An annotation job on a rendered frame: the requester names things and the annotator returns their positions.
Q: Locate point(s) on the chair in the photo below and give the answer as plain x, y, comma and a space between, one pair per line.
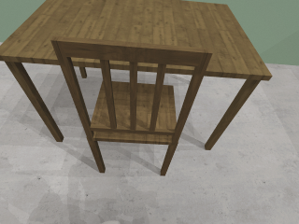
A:
131, 112

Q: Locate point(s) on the table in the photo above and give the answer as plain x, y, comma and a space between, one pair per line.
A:
162, 22

